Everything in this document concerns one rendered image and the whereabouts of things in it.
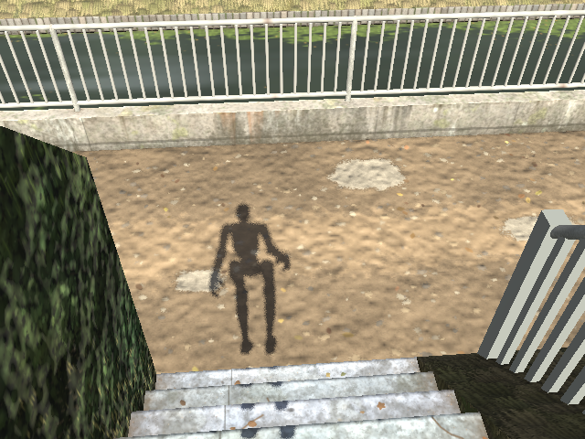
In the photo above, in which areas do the stairs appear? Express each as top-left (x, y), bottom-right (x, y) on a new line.
top-left (113, 357), bottom-right (489, 439)

